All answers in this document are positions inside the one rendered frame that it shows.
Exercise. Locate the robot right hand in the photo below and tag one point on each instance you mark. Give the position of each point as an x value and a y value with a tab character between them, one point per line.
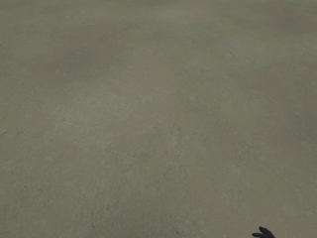
264	233

